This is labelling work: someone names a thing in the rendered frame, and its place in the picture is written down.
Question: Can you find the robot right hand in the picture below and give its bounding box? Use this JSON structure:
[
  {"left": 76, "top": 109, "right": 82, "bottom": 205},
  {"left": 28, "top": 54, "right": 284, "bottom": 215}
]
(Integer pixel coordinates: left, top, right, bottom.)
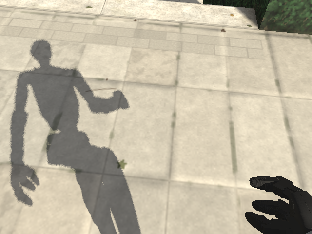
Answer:
[{"left": 245, "top": 175, "right": 312, "bottom": 234}]

